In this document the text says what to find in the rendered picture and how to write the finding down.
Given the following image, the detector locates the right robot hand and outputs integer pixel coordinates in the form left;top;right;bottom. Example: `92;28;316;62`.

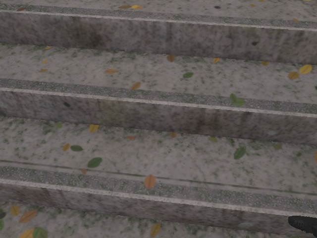
288;215;317;238

